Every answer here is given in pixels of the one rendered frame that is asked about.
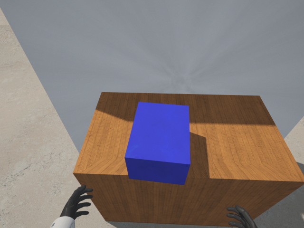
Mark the carton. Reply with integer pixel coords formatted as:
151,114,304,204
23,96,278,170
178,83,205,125
124,102,190,185

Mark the pedestal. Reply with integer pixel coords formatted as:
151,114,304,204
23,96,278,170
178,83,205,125
73,92,304,227

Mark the robot left hand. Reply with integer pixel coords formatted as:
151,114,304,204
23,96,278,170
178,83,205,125
60,185,93,220

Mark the left robot forearm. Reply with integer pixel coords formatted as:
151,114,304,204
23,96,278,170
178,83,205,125
50,216,75,228

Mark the robot right hand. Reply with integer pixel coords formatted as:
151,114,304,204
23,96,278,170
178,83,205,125
227,205,257,228

